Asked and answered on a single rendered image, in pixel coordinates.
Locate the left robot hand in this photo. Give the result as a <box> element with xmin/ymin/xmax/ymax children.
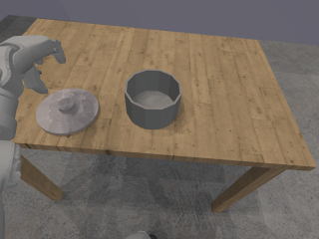
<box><xmin>4</xmin><ymin>35</ymin><xmax>66</xmax><ymax>95</ymax></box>

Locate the robot left forearm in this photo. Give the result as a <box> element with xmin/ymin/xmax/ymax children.
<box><xmin>0</xmin><ymin>41</ymin><xmax>34</xmax><ymax>141</ymax></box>

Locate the pot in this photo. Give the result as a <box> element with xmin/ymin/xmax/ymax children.
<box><xmin>124</xmin><ymin>69</ymin><xmax>182</xmax><ymax>129</ymax></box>

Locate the robot left shin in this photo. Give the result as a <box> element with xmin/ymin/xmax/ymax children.
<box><xmin>137</xmin><ymin>231</ymin><xmax>151</xmax><ymax>238</ymax></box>

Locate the table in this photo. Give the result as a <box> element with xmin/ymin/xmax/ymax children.
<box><xmin>10</xmin><ymin>18</ymin><xmax>317</xmax><ymax>213</ymax></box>

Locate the robot left upper arm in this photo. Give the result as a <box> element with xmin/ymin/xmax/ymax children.
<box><xmin>0</xmin><ymin>139</ymin><xmax>22</xmax><ymax>239</ymax></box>

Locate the knob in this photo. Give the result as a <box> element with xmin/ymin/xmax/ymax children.
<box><xmin>57</xmin><ymin>98</ymin><xmax>76</xmax><ymax>114</ymax></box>

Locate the lid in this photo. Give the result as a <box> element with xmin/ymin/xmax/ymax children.
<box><xmin>36</xmin><ymin>88</ymin><xmax>99</xmax><ymax>135</ymax></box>

